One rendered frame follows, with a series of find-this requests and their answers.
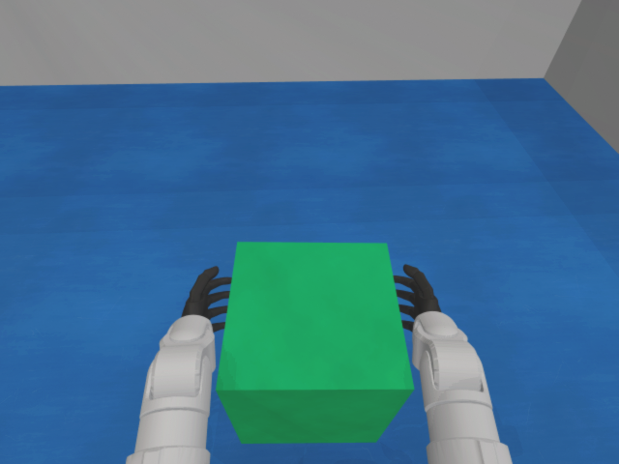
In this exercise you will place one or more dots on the right robot forearm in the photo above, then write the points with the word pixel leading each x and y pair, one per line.
pixel 461 424

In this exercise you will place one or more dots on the right robot hand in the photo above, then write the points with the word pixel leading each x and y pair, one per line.
pixel 423 298

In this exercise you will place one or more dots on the left robot hand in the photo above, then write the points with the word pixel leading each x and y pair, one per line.
pixel 199 300

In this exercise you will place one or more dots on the left robot forearm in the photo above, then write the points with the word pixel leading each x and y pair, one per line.
pixel 176 401

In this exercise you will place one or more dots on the carton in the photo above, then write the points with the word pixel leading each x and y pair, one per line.
pixel 313 348

